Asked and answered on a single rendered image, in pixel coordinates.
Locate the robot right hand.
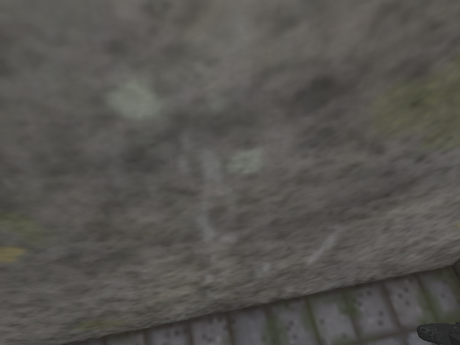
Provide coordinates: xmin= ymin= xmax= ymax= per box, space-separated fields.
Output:
xmin=417 ymin=322 xmax=460 ymax=345

